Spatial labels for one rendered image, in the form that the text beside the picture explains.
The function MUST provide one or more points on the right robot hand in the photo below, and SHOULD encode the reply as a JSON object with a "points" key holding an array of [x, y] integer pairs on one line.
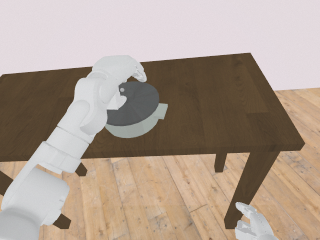
{"points": [[258, 224]]}

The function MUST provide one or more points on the knob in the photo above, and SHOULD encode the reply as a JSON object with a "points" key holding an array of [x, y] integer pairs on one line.
{"points": [[128, 93]]}

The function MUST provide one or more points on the lid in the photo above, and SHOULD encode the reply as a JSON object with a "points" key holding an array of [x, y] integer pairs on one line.
{"points": [[144, 104]]}

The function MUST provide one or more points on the left robot hand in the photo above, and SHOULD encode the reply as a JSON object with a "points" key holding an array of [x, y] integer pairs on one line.
{"points": [[121, 67]]}

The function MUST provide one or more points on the left robot forearm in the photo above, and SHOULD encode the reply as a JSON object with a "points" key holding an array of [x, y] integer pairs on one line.
{"points": [[85, 117]]}

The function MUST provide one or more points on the table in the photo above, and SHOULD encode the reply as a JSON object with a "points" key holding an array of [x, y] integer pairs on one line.
{"points": [[219, 104]]}

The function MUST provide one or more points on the pot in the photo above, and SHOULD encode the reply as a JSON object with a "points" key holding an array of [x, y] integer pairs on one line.
{"points": [[138, 129]]}

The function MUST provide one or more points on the robot left upper arm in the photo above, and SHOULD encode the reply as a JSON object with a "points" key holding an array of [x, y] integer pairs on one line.
{"points": [[38, 200]]}

